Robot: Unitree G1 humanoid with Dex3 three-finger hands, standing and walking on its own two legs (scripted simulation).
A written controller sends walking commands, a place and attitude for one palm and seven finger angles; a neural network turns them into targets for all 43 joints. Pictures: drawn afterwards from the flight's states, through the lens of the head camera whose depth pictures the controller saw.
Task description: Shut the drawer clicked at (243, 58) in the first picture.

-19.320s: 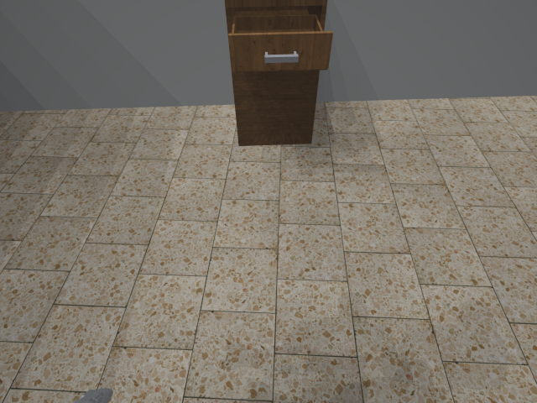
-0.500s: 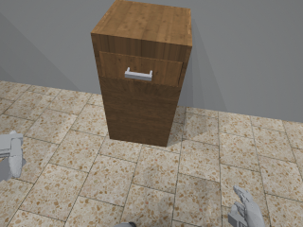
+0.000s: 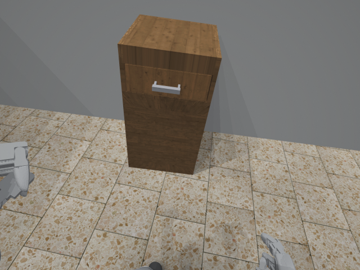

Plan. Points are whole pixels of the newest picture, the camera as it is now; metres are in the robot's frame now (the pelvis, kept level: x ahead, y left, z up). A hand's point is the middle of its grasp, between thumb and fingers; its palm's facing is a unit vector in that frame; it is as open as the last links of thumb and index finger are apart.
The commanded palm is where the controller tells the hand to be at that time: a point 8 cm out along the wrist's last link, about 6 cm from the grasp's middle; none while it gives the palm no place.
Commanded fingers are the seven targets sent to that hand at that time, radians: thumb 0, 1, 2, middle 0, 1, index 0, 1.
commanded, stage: stop stepping back and stand still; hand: left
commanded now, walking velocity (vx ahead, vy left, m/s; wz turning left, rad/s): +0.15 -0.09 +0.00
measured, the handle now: (166, 87) +0.90 +0.05 -0.07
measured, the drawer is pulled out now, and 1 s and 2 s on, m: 0.00 0.00 0.00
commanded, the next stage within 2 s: let the arm hang, fingers relaxed in 1.86 s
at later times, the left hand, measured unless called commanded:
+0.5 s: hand out of the picture +0.09 +0.27 +0.21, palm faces +0.33 -0.80 -0.50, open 3.2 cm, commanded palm +0.04 +0.31 +0.19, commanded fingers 0.00 0.90 0.90 -1.40 -1.60 -1.40 -1.60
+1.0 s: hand out of the picture +0.08 +0.28 +0.19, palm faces +0.39 -0.78 -0.48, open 3.2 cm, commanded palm +0.02 +0.31 +0.19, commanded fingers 0.00 0.90 0.90 -1.40 -1.60 -1.40 -1.60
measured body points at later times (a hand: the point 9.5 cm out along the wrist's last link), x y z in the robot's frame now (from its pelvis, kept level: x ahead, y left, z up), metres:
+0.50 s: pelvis -0.11 +0.04 +0.00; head -0.11 +0.07 +0.45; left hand +0.06 +0.31 +0.23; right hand +0.02 -0.19 -0.07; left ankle -0.02 +0.16 -0.68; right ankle -0.11 -0.08 -0.73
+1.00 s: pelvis -0.12 +0.04 +0.01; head -0.12 +0.03 +0.46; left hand +0.05 +0.32 +0.21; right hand +0.00 -0.21 -0.09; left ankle -0.09 +0.16 -0.72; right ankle -0.10 -0.06 -0.72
